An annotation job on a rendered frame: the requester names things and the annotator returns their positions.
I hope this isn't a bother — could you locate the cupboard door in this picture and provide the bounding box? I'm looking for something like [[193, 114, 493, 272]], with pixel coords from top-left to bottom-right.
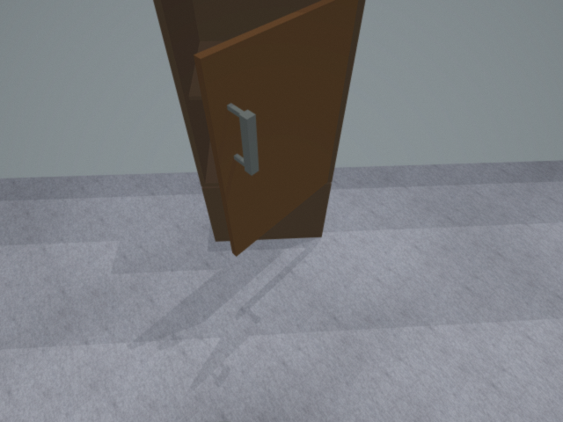
[[194, 0, 358, 256]]

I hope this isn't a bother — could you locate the handle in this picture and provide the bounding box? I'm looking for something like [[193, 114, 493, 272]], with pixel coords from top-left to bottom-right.
[[227, 103, 259, 176]]

